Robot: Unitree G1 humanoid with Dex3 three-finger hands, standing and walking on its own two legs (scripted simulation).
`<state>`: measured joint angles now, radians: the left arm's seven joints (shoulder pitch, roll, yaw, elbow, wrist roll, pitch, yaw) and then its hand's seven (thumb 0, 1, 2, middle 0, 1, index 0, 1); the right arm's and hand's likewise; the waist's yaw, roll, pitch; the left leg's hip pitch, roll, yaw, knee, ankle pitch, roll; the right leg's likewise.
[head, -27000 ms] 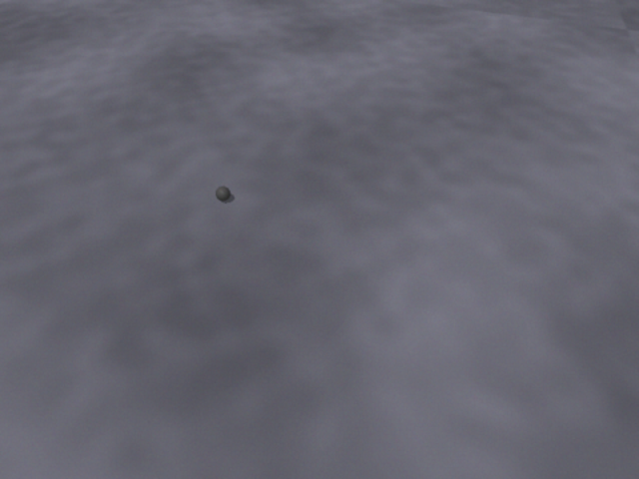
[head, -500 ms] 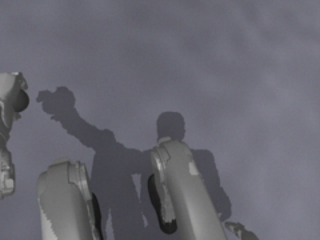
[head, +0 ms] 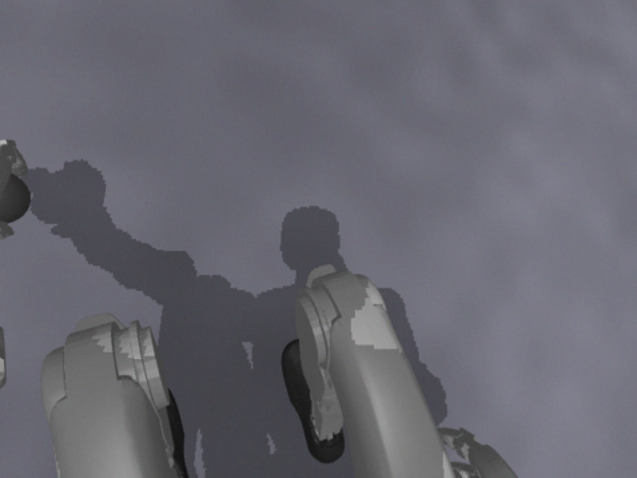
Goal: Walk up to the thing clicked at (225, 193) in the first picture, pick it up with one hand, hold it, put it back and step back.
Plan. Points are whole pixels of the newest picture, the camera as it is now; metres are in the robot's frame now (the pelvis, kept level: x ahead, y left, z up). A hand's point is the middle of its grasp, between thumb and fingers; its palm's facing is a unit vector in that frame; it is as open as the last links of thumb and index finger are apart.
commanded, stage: rest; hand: left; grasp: from above
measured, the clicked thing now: out of the picture +0.48 +0.30 -0.21
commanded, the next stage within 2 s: open in 1.84 s
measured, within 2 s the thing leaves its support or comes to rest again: neither
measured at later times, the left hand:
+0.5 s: hand (6, 205) +0.48 +0.29 -0.23, palm faces -0.45 -0.10 -0.89, open 9.1 cm
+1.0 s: hand (11, 207) +0.48 +0.29 -0.24, palm faces -0.45 -0.10 -0.89, open 9.0 cm
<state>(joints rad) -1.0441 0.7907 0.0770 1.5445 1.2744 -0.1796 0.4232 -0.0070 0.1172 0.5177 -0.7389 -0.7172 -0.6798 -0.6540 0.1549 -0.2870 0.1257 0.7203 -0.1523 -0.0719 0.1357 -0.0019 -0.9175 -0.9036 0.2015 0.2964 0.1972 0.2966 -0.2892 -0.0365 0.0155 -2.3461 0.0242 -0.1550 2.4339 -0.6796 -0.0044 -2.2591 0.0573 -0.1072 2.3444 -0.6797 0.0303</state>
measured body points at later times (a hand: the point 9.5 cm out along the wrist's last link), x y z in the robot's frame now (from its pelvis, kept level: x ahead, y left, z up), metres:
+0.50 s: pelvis +0.00 +0.00 -0.01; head +0.28 +0.08 +0.33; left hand +0.50 +0.29 -0.18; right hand +0.03 -0.27 -0.09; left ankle +0.07 +0.13 -0.29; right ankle +0.10 -0.12 -0.29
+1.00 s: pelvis +0.00 +0.00 -0.02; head +0.28 +0.09 +0.32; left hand +0.50 +0.29 -0.19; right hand +0.02 -0.26 -0.08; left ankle +0.07 +0.13 -0.29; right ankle +0.10 -0.12 -0.29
